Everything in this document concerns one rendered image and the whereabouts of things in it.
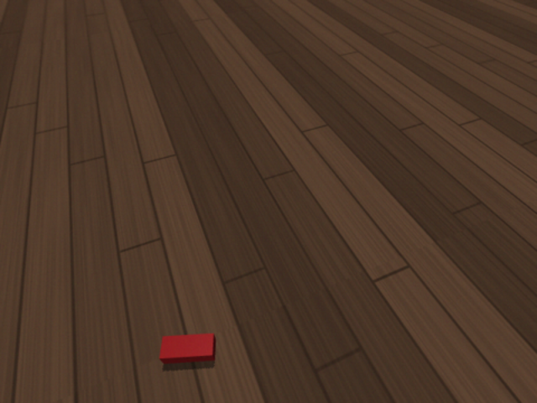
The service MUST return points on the carton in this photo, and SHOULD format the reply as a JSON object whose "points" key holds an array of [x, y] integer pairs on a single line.
{"points": [[188, 348]]}

